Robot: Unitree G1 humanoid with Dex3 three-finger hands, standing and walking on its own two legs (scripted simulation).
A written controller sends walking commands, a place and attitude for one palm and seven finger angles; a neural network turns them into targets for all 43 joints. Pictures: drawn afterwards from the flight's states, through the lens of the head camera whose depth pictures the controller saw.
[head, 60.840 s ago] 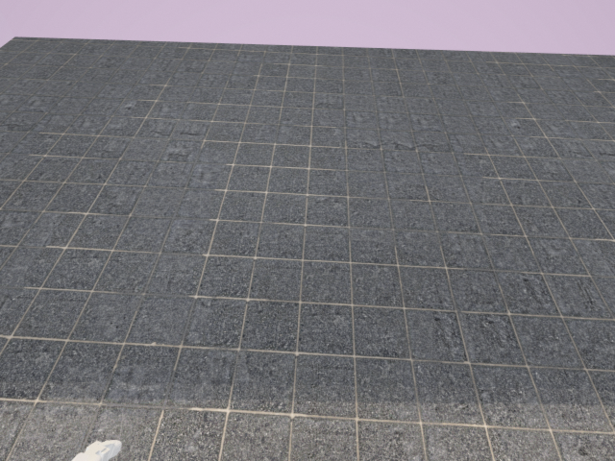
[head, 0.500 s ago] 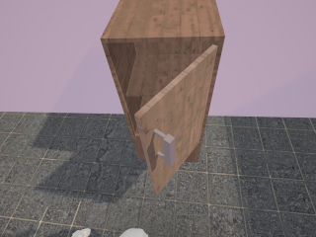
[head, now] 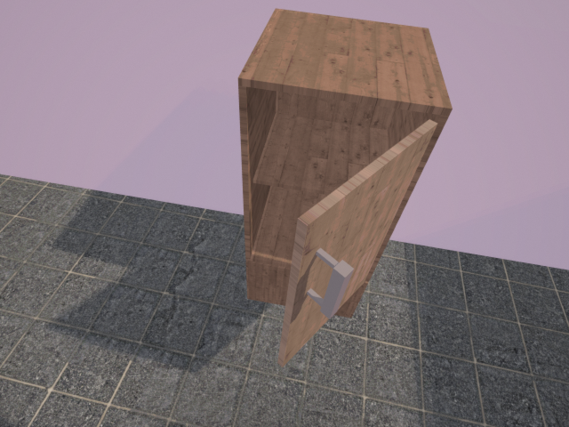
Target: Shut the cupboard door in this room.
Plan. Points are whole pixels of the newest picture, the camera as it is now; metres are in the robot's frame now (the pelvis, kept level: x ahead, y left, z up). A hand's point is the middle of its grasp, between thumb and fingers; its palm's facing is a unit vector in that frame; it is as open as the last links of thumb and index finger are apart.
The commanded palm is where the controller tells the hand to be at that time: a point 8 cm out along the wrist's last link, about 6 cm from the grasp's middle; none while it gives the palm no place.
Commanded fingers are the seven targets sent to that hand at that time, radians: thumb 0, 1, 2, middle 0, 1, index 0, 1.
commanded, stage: stand and wait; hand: left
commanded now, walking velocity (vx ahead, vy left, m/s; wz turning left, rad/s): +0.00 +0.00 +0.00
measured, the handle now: (326, 283) +0.36 -0.03 -0.05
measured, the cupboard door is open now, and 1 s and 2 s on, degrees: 55 55 55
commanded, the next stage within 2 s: look at it before walking up in 0.42 s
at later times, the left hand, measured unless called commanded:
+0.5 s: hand out of the picture +0.03 +0.23 -0.17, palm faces +0.00 -0.97 -0.25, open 7.4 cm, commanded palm none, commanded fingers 0.00 0.90 0.90 -0.20 -0.30 -0.20 -0.30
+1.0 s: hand out of the picture +0.04 +0.22 -0.17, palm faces +0.02 -0.97 -0.26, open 7.4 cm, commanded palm none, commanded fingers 0.00 0.90 0.90 -0.20 -0.30 -0.20 -0.30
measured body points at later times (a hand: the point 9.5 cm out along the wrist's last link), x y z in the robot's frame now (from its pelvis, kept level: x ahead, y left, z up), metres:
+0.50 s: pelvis -0.01 +0.02 +0.00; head +0.01 +0.03 +0.45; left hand +0.03 +0.28 -0.15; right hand -0.03 -0.22 -0.15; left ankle -0.04 +0.10 -0.74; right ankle -0.01 -0.13 -0.74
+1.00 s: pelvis +0.00 +0.00 +0.01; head +0.01 +0.01 +0.46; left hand +0.04 +0.27 -0.15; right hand +0.08 -0.27 -0.13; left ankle -0.04 +0.10 -0.74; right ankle -0.01 -0.13 -0.74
